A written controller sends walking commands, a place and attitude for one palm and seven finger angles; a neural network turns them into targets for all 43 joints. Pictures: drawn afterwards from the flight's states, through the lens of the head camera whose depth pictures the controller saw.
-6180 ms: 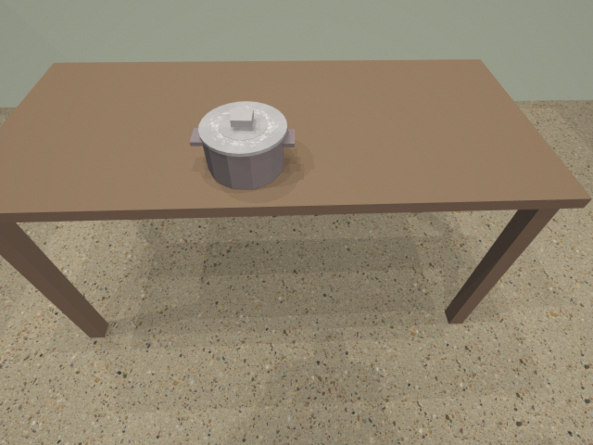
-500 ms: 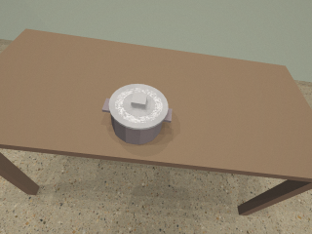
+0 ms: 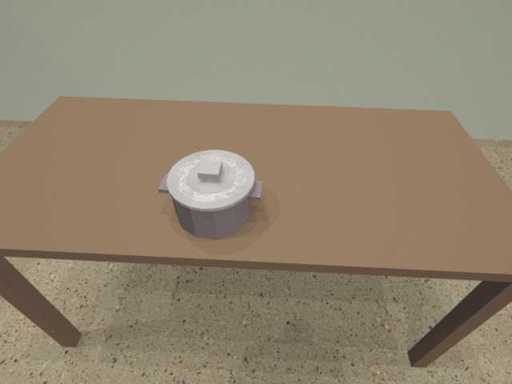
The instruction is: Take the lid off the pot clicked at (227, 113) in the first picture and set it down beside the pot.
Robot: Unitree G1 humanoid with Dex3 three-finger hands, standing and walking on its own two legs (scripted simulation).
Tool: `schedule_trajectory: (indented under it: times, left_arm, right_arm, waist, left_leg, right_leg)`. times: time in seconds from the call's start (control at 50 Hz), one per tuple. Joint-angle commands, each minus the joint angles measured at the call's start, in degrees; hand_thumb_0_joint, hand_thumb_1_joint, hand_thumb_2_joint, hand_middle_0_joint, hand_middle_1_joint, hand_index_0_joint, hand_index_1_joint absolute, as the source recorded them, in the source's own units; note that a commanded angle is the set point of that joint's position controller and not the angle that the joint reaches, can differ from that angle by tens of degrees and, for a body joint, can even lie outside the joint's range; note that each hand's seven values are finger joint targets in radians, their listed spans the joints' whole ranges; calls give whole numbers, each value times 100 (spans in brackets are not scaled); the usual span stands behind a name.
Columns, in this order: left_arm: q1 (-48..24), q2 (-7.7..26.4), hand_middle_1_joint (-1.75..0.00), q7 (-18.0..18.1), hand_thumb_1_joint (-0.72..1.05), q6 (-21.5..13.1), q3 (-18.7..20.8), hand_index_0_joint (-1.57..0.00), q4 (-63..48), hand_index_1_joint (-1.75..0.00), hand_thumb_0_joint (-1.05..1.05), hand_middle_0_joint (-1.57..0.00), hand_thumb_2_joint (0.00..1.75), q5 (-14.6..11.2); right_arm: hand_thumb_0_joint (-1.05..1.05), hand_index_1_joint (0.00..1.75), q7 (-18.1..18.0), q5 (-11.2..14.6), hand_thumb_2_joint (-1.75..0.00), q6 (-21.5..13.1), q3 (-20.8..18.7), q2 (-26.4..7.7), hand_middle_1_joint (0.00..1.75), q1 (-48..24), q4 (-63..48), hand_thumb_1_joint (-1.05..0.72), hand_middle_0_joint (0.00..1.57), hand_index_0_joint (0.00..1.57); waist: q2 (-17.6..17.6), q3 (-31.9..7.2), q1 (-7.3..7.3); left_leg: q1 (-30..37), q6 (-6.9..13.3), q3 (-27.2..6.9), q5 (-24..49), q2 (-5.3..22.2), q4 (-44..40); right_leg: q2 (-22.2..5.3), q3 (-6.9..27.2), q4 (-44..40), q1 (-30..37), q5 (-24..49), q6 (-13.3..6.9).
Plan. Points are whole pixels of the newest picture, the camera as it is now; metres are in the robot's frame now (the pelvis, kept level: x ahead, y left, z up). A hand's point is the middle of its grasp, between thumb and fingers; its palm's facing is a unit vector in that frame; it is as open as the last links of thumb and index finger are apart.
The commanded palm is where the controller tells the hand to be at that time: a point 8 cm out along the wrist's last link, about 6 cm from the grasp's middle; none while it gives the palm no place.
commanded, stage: come to a stop and stand still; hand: left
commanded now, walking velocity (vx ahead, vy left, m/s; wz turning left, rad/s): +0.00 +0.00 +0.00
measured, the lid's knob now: (210, 169) +0.52 +0.13 +0.05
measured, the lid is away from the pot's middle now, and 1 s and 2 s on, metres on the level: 0.00 0.00 0.00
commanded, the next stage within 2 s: look again from close up in 0.48 s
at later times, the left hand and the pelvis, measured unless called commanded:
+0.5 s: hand out of the picture -0.01 +0.14 -0.18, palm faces +0.01 -0.99 -0.16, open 7.4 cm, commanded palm none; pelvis +0.00 -0.02 +0.00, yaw +0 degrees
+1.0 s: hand out of the picture -0.01 +0.15 -0.17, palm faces +0.01 -0.99 -0.16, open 7.4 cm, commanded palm none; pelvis +0.01 -0.01 +0.01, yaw -1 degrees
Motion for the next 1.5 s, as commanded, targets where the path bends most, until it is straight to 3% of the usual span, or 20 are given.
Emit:
schedule_trajectory:
  times: [0.0,0.06,0.4,0.6,0.68,0.8,0.88,0.9,1.02,1.32,1.34,1.36,1.38,1.4,1.42,1.44,1.48]
  left_arm:
    - [210,708,-30,1,90,-91,167,-20,-283,-30,0,-20,90,-19]
    - [219,677,-30,5,90,-106,170,-20,-271,-30,0,-20,90,-32]
    - [410,416,-30,2,90,-113,167,-20,-30,-30,0,-20,90,-54]
    - [424,281,-30,9,90,-110,164,-20,33,-30,0,-20,90,-46]
    - [429,211,-30,18,90,-101,164,-20,65,-30,0,-20,90,-37]
    - [474,210,-30,10,90,-101,158,-20,115,-30,0,-20,90,-36]
    - [494,176,-30,19,90,-116,151,-20,133,-30,0,-20,90,-38]
    - [498,208,-30,14,90,-120,154,-20,144,-30,0,-20,90,-45]
    - [522,153,-30,26,90,-125,139,-20,192,-30,0,-20,90,-44]
    - [528,128,-30,31,90,-129,128,-20,219,-30,0,-20,90,-47]
    - [458,506,-30,206,90,-156,171,-20,377,-30,0,-20,90,27]
    - [-3418,1006,-35,212,90,-1092,-253,-24,-7214,-35,0,-24,90,-753]
    - [-1162,813,-40,536,90,-541,-133,-29,-5838,-40,0,-29,90,-357]
    - [-962,718,-44,761,90,-154,-136,-33,-5638,-44,0,-33,90,-469]
    - [100,120,-49,769,90,249,-457,-38,-5359,-49,0,-38,90,-416]
    - [-162,-228,-54,693,90,272,-836,-42,-5699,-54,0,-42,90,-444]
    - [338,-618,-64,592,90,198,-1054,-51,-4723,-64,0,-51,90,-223]
  right_arm:
    - [0,30,-24,12,-90,-95,-109,-503,30,143,-285,-90,20,20]
    - [0,30,-28,11,-90,-106,-90,-435,30,259,-179,-90,20,20]
    - [0,30,-89,38,-90,-211,-40,-134,30,610,247,-90,20,20]
    - [0,30,-113,45,-90,-232,-49,-67,30,649,336,-90,20,20]
    - [0,30,-116,42,-90,-249,-53,-91,30,664,358,-90,20,20]
    - [0,30,-123,52,-90,-250,-46,-76,30,635,378,-90,20,20]
    - [0,30,-124,51,-90,-263,-46,-88,30,651,394,-90,20,20]
    - [0,30,-129,59,-90,-263,-46,-61,30,654,406,-90,20,20]
    - [0,30,-138,59,-90,-270,-34,-69,30,627,453,-90,20,20]
    - [0,30,-139,58,-90,-260,-12,-8,30,676,556,-90,20,20]
    - [0,30,-111,55,-90,-242,-5,-454,30,101,81,-90,20,20]
    - [0,30,-137,537,-90,-1234,25,-1081,30,-72,-1943,-90,20,20]
    - [0,30,-395,650,-90,-1676,100,-705,30,-482,-1559,-90,20,20]
    - [0,30,-421,650,-90,-1802,37,-818,30,-546,-1285,-90,20,20]
    - [0,30,-373,697,-90,-1867,76,-691,30,-450,-1397,-90,20,20]
    - [0,30,-348,637,-90,-1983,163,-698,30,-430,-1537,-90,20,20]
    - [0,30,-272,422,-90,-2080,163,-824,30,-538,-1605,-90,20,20]
  waist:
    - [-442,593,-35]
    - [-359,579,-71]
    - [-77,568,43]
    - [-107,577,43]
    - [86,555,26]
    - [-99,606,51]
    - [-3,442,21]
    - [-146,431,37]
    - [-56,477,31]
    - [-149,584,30]
    - [-235,741,93]
    - [608,-1940,-27]
    - [1350,-1694,81]
    - [1107,-1261,70]
    - [952,-790,28]
    - [608,-268,-75]
    - [-220,652,-163]
  left_leg:
    - [-157,-116,-656,-815,433,-859]
    - [-85,-153,-556,-606,379,-715]
    - [-209,-122,-632,-282,577,-957]
    - [-114,-96,-640,-91,636,-988]
    - [-93,-86,-685,-130,669,-1085]
    - [-73,-53,-661,-109,681,-1116]
    - [126,-63,-605,122,663,-1046]
    - [123,-46,-614,189,674,-1028]
    - [198,-62,-535,453,674,-971]
    - [167,-75,-470,338,662,-985]
    - [-373,-296,-371,761,704,46]
    - [891,-303,-674,615,136,-846]
    - [917,-268,-499,522,337,-903]
    - [450,-392,-582,68,323,-843]
    - [380,-314,-634,-155,298,-1056]
    - [272,-269,-704,-345,257,-1114]
    - [28,-171,-808,-377,164,-1025]
  right_leg:
    - [-170,385,-930,-783,-943,-479]
    - [-239,508,-1001,-901,-1025,-512]
    - [-108,234,-848,-450,-207,-473]
    - [-90,174,-801,-394,109,-452]
    - [-75,145,-725,-372,216,-438]
    - [-86,136,-770,-327,289,-435]
    - [-120,188,-762,-327,405,-435]
    - [-108,161,-775,-265,462,-439]
    - [-133,201,-769,-287,643,-437]
    - [-124,254,-835,-294,569,-442]
    - [-357,427,-781,-296,1644,-418]
    - [79,-76,-303,397,1020,-492]
    - [224,-227,-69,84,421,-608]
    - [217,-345,-128,-59,292,-524]
    - [256,-413,-347,-64,184,-499]
    - [302,-454,-440,-119,95,-471]
    - [395,-580,-512,-488,-14,-438]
